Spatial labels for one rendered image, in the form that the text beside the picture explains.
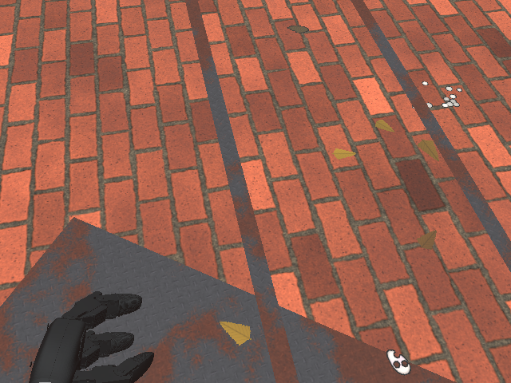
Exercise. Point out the robot left hand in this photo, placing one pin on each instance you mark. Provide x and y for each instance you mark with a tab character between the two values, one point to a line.
67	348

